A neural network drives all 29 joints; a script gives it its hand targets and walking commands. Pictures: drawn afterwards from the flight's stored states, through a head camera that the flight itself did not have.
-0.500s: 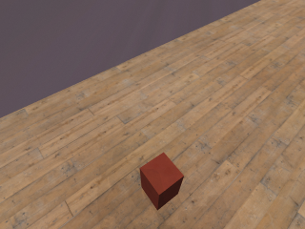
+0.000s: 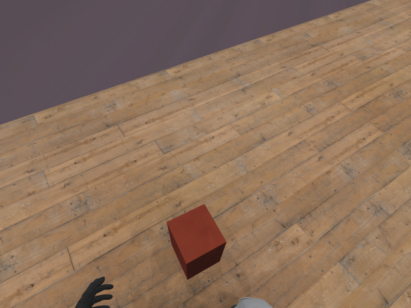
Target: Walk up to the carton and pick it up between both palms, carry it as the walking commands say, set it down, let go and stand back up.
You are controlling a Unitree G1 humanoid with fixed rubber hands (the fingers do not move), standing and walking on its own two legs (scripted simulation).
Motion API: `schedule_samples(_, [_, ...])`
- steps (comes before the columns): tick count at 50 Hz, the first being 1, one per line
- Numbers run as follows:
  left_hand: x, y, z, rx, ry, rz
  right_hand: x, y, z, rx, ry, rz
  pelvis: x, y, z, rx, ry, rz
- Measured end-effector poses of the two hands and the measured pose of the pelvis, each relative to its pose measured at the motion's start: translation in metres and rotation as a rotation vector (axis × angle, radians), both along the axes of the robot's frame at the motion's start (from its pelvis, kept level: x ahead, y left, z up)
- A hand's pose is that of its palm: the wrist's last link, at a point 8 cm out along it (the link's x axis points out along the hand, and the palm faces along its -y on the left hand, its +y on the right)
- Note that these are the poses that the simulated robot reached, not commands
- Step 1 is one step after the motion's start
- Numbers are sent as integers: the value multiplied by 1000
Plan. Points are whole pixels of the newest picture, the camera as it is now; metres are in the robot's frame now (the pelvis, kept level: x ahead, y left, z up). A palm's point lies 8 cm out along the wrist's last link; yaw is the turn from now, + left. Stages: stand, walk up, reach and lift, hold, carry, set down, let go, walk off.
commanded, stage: walk up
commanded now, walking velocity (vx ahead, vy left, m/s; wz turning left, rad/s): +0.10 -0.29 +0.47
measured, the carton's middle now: (195, 243) +0.42 -0.02 -0.63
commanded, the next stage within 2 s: none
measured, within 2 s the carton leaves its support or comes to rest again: neither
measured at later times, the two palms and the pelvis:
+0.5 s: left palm out of the picture -0.04 +0.10 -0.14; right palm (324, 243) +0.24 -0.30 -0.12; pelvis +0.04 -0.11 +0.00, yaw +10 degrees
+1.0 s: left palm out of the picture +0.01 +0.14 -0.14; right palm out of the picture +0.07 -0.32 -0.14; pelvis +0.02 -0.09 +0.00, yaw +11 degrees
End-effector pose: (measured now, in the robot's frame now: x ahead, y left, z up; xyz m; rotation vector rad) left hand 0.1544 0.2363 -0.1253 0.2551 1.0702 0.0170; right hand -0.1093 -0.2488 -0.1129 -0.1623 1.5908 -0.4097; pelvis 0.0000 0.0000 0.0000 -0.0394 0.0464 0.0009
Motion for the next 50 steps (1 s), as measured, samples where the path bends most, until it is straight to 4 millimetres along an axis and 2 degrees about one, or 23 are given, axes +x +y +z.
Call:
schedule_samples(2, [3, -19, -4, 15, -21, 22, 17, -30, -12, 7, 2, 36, 9, -24, -9, 9, -1, 19])
schedule_samples(4, [-4, -39, -5, 10, -6, 46, 42, -56, -20, 2, -8, 78, 13, -40, -11, -3, -9, 40])
schedule_samples(7, [-29, -65, -4, -6, 38, 101, 98, -84, -23, 2, -76, 152, 20, -58, -6, 3, -11, 69])
schedule_samples(10, [-59, -89, -6, -15, 102, 173, 163, -99, -22, 15, -194, 231, 28, -73, -2, 6, -15, 87])
schedule_samples(14, [-102, -109, -11, -13, 192, 273, 244, -98, -18, 52, -354, 306, 38, -90, 0, 3, -26, 109])
schedule_samples(17, [-132, -121, -15, -15, 259, 330, 292, -87, -12, 89, -438, 370, 43, -101, 0, 8, -39, 128])
schedule_samples(20, [-159, -130, -17, -24, 315, 386, 326, -73, -8, 126, -488, 433, 45, -109, -1, 19, -47, 143])
schedule_samples(23, [-182, -135, -17, -32, 344, 435, 343, -60, -6, 159, -493, 483, 45, -114, 0, 31, -51, 163])
schedule_samples(28, [-208, -141, -21, -56, 393, 484, 346, -39, -9, 192, -467, 531, 44, -112, -1, 38, -58, 188])
schedule_samples(33, [-211, -139, -23, -85, 386, 504, 316, -31, -15, 188, -417, 525, 38, -101, 0, 43, -75, 184])
schedule_samples(38, [-196, -126, -23, -73, 352, 469, 267, -34, -22, 187, -339, 462, 33, -94, 1, 45, -83, 178])
schedule_samples(41, [-183, -117, -22, -52, 321, 445, 241, -45, -24, 158, -302, 422, 30, -91, 2, 47, -84, 180])
schedule_samples(46, [-162, -102, -19, -20, 267, 420, 204, -63, -25, 132, -235, 387, 27, -90, 2, 50, -85, 187])
schedule_samples(50, [-145, -96, -16, -1, 224, 400, 180, -68, -28, 135, -196, 357, 25, -91, 1, 50, -82, 190])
